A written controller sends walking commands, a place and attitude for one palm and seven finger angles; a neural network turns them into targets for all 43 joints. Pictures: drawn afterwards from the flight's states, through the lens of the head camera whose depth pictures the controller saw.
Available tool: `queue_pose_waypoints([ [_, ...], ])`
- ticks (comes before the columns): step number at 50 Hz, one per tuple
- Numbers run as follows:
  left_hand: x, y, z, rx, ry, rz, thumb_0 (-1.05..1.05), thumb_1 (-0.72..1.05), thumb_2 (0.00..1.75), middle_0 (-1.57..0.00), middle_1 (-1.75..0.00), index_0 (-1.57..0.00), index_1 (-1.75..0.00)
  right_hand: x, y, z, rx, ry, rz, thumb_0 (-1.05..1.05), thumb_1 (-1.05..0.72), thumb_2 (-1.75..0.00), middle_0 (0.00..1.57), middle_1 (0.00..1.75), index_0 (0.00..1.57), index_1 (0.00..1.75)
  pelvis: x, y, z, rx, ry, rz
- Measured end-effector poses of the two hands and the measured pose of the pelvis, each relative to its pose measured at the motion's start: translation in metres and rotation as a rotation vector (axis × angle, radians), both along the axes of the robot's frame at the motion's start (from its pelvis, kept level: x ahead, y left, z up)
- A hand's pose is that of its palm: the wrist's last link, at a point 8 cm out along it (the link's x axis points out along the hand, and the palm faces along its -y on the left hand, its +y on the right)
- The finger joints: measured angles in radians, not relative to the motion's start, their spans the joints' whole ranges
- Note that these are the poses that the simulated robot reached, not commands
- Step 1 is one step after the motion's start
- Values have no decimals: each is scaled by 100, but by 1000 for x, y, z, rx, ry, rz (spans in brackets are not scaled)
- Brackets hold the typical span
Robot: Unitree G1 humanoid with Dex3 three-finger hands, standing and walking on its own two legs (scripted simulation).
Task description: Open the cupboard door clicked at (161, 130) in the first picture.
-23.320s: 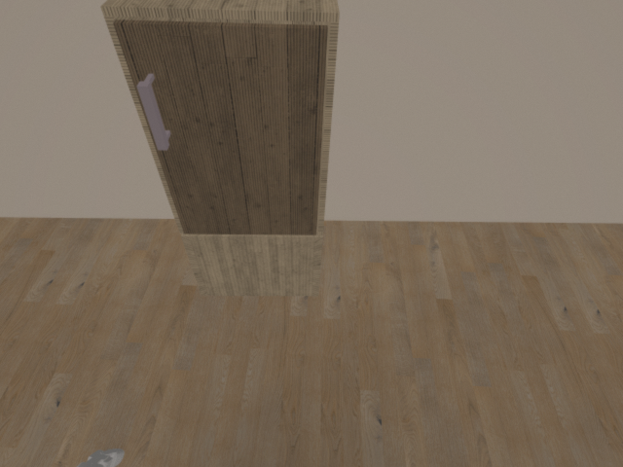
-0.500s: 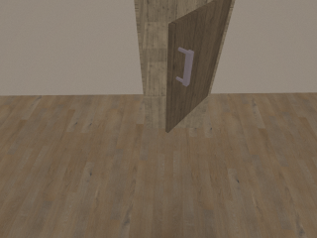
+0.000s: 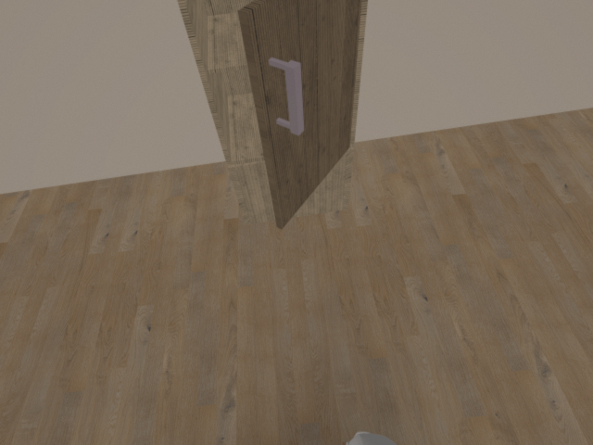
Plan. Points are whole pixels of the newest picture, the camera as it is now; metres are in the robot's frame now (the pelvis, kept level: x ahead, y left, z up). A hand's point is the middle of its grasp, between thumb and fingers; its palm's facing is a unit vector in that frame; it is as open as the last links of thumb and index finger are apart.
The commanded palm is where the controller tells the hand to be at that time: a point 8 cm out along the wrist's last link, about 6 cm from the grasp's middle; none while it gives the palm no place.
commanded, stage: walk to a spot facing it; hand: left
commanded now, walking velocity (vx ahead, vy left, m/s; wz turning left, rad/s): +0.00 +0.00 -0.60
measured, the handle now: (286, 97) +0.71 +0.07 +0.04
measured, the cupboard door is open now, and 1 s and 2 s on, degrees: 48 48 48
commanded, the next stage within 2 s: none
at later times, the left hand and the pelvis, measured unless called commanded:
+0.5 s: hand (184, 444) +0.13 +0.19 -0.16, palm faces -0.21 -0.94 -0.26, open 7.4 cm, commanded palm none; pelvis +0.03 +0.01 +0.01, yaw -17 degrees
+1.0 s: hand (258, 358) +0.26 +0.10 -0.15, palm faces -0.59 -0.75 -0.28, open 7.4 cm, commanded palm none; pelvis +0.04 -0.01 +0.00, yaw -37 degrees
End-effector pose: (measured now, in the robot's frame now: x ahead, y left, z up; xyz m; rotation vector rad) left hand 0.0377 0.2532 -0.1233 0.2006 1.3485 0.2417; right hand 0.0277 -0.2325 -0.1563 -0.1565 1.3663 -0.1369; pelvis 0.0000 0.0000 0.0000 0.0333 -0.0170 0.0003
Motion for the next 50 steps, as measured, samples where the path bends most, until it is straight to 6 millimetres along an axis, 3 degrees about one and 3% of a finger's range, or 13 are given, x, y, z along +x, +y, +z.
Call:
queue_pose_waypoints([
  [4,19,-8,0,37,-53,-45,1,91,90,-20,-30,-20,-30,7,-22,-8,5,1,-42,0,-90,-90,20,30,20,30,1,-15,-7,-3,4,-33],
  [13,37,-30,15,20,12,-165,1,91,90,-20,-30,-20,-30,56,-55,30,-42,-179,-129,0,-91,-90,20,30,20,30,6,-22,16,27,44,-170],
  [19,65,-28,13,-2,-15,-227,1,91,90,-20,-30,-20,-30,73,-55,44,-76,-254,-175,0,-91,-90,20,30,20,30,15,-13,17,17,50,-238],
  [25,100,-12,2,-22,-41,-294,1,91,90,-20,-30,-20,-30,72,-39,53,-111,-285,-227,0,-91,-90,20,30,20,30,25,6,13,-2,60,-305],
  [29,132,-1,-12,-38,-59,-352,1,91,90,-20,-30,-20,-30,50,-25,49,-151,-268,-254,0,-90,-90,20,30,20,30,31,19,4,-29,60,-343],
  [35,183,-12,1,-56,-108,-469,1,91,90,-20,-29,-20,-30,-11,-6,52,-143,-125,-325,0,-90,-90,20,30,21,30,35,21,14,-59,55,-424],
  [40,218,-45,6,-58,-124,-598,1,91,90,-20,-29,-19,-30,-63,-3,44,-123,-55,-451,0,-90,-90,20,30,21,30,39,13,12,-61,55,-511],
  [45,245,-90,1,-41,-187,-716,1,91,90,-20,-29,-19,-30,-110,-13,20,-106,-5,-582,0,-90,-90,20,30,21,30,40,-7,-7,-29,50,-585],
  [50,245,-115,5,-52,-169,-774,1,91,90,-20,-30,-20,-30,-115,-21,30,-123,-13,-657,0,-91,-90,20,30,20,30,44,-9,3,-21,33,-646],
])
